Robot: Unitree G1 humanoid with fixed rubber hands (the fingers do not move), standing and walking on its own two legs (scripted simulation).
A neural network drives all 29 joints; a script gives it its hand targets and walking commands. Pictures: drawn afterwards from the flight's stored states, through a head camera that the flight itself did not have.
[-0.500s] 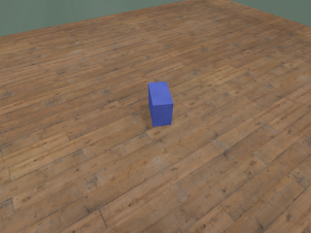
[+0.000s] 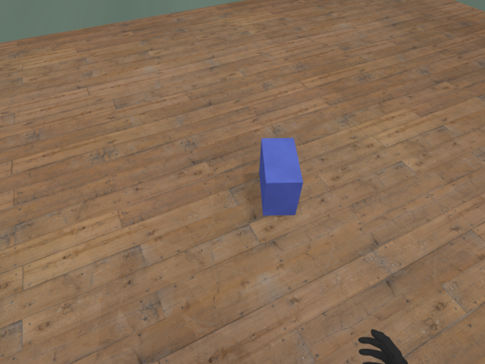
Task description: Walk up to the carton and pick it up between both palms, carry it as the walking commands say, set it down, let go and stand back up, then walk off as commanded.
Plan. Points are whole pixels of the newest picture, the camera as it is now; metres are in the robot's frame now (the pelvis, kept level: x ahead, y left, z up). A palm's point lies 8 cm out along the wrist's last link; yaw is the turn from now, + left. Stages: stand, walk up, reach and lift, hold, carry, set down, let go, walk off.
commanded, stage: walk up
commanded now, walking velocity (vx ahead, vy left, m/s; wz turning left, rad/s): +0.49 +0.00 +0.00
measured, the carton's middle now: (278, 176) +1.07 -0.06 -0.64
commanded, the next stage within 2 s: none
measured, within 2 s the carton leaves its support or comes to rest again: neither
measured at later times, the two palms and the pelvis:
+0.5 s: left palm (160, 312) +0.24 +0.21 -0.12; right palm (409, 332) +0.25 -0.26 -0.13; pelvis +0.22 -0.03 +0.01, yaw +0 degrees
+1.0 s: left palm (193, 206) +0.50 +0.20 -0.14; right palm (396, 260) +0.39 -0.27 -0.13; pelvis +0.45 -0.04 +0.00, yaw +0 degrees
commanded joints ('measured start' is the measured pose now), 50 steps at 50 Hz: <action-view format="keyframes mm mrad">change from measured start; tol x32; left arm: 1 -124 112 52 -82 13 -23 14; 12 -192 84 47 -104 20 19 -30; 17 363 280 91 83 41 -18 8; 46 -254 41 28 -83 13 43 -34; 50 135 197 81 33 37 -12 2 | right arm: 1 487 -280 -99 50 -40 15 -32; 27 69 -78 -41 -87 -36 26 7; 34 579 -342 -119 62 -40 4 -37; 50 365 -153 -61 -10 -18 20 -46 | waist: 1 -204 222 -135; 14 10 227 43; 17 140 -359 -116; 29 -31 -158 39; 33 -206 433 -217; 50 61 6 -170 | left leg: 1 751 374 -466 -249 48 207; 12 292 170 -49 -391 7 116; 19 -331 58 -20 610 -256 8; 31 354 8 152 -168 60 -37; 33 714 376 -414 -310 -18 134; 43 473 286 -115 -309 678 116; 50 192 76 66 192 149 8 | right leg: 1 -669 16 74 530 -110 -40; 14 -37 41 -125 -195 218 9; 18 321 -411 680 -521 -66 -198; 20 79 -350 481 -582 -179 -196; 29 5 -189 86 -429 203 -153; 35 -615 0 100 512 -85 -12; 46 -358 7 -36 -27 84 17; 50 249 -95 75 -259 431 -30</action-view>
